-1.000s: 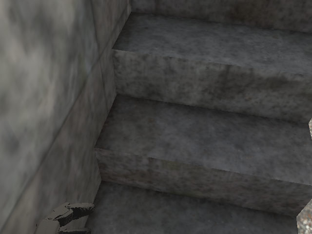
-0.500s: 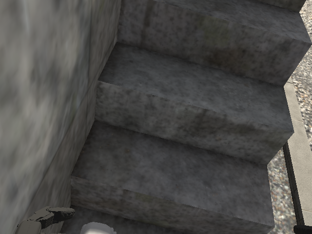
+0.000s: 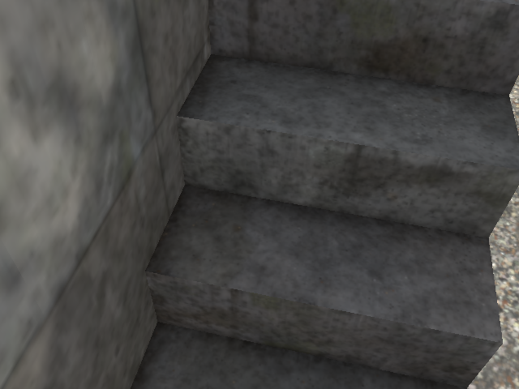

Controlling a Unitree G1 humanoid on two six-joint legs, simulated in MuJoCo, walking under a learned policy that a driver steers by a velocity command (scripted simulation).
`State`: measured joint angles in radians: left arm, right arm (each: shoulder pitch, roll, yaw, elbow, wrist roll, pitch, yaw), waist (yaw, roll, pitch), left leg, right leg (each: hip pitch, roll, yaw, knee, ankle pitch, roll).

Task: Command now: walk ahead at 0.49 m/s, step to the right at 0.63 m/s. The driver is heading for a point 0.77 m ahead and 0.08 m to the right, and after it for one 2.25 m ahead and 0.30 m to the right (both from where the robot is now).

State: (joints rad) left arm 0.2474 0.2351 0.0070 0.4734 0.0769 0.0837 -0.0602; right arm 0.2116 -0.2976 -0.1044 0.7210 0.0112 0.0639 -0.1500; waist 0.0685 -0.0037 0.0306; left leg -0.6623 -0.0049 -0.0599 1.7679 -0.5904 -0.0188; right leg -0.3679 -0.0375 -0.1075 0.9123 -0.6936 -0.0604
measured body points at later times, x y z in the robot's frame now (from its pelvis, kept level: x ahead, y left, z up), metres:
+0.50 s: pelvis -0.06 -0.08 -0.08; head -0.02 -0.08 +0.37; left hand +0.13 +0.12 -0.11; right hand +0.04 -0.36 -0.22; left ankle -0.14 +0.02 -0.84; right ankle -0.02 -0.15 -0.69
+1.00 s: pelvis -0.08 -0.15 -0.15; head -0.11 -0.05 +0.29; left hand +0.06 +0.06 -0.27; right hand -0.07 -0.38 -0.24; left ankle -0.23 -0.11 -0.87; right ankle -0.08 -0.31 -0.62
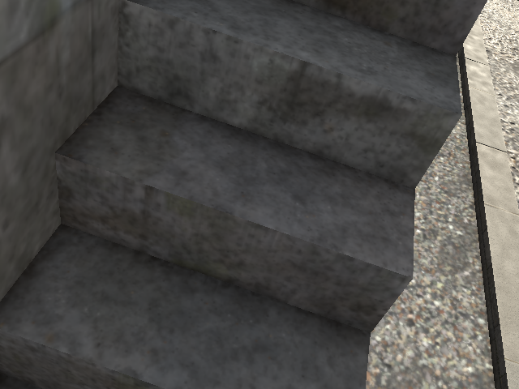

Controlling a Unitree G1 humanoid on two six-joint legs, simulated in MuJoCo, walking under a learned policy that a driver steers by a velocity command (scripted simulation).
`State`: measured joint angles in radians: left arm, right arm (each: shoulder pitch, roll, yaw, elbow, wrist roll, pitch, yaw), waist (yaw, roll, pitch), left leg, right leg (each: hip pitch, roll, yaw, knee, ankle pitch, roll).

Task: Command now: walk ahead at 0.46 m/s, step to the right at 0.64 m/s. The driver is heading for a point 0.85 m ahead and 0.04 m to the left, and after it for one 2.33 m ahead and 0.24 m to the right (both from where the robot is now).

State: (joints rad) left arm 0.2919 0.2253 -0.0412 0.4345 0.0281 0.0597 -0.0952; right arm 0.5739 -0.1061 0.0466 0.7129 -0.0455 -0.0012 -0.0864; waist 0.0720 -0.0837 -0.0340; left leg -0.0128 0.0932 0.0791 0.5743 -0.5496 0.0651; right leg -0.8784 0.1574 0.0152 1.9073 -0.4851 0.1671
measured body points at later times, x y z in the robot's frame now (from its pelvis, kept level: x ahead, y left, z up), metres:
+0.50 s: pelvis +0.05 +0.10 +0.10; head -0.01 +0.18 +0.53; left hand +0.40 +0.25 +0.22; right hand -0.06 -0.28 +0.09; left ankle +0.11 +0.20 -0.55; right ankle -0.05 -0.10 -0.50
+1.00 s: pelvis -0.06 +0.17 +0.01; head +0.00 +0.22 +0.45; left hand +0.15 +0.37 -0.09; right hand -0.09 -0.11 -0.09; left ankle -0.04 +0.31 -0.68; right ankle -0.07 +0.11 -0.73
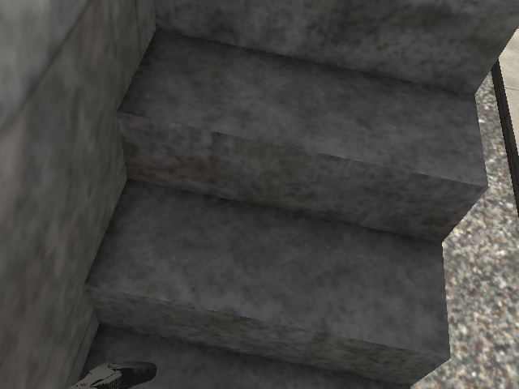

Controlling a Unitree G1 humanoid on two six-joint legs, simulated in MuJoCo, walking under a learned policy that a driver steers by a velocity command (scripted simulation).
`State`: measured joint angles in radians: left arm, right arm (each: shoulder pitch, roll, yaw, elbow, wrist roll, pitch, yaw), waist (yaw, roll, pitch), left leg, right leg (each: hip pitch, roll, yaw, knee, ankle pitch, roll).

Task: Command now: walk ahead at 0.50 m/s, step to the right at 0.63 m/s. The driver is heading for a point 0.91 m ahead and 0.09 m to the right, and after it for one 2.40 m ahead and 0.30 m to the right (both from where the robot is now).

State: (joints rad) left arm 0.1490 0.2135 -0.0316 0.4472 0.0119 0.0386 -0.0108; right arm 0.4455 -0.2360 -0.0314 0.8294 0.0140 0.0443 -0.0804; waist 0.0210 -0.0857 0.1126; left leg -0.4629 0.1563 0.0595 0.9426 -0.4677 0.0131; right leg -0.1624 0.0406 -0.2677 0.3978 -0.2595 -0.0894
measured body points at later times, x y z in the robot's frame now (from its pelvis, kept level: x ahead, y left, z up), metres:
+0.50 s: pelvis +0.06 +0.05 -0.01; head +0.08 +0.06 +0.44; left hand +0.01 +0.31 -0.14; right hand +0.35 -0.06 -0.02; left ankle +0.06 +0.18 -0.44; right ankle +0.02 -0.15 -0.74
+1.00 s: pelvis -0.03 +0.07 -0.02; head -0.06 +0.05 +0.43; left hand -0.08 +0.33 -0.14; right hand +0.30 -0.11 +0.01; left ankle -0.06 +0.21 -0.59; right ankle +0.03 -0.05 -0.73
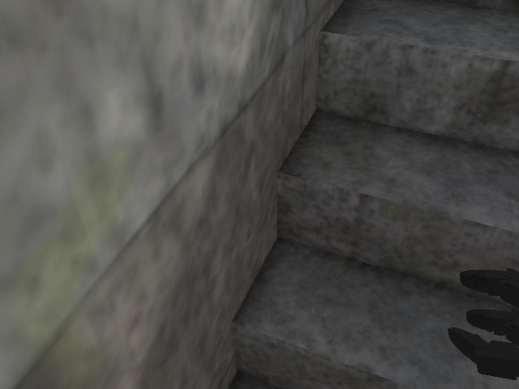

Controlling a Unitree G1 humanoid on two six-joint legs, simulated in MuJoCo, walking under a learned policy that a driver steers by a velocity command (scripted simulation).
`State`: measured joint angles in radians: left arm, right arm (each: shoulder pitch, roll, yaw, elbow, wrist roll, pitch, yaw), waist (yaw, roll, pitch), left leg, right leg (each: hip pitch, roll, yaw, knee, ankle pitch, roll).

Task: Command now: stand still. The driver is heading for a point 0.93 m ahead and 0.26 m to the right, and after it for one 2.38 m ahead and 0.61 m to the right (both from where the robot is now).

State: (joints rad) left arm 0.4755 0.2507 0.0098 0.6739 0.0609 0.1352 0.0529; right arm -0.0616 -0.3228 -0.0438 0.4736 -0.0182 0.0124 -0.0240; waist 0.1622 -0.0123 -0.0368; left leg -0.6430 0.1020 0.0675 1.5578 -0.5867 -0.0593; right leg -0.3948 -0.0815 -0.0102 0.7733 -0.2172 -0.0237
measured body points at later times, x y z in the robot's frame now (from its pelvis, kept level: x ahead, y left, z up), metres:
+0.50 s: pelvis -0.26 -0.02 -0.21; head -0.27 -0.04 +0.24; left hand -0.24 +0.27 -0.31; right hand -0.05 -0.23 -0.30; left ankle -0.29 +0.18 -0.92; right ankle -0.27 -0.12 -0.92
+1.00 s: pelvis -0.48 -0.06 -0.38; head -0.48 -0.08 +0.07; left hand -0.12 +0.03 -0.23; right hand -0.66 -0.31 -0.51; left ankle -0.53 -0.03 -1.11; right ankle -0.44 -0.18 -0.88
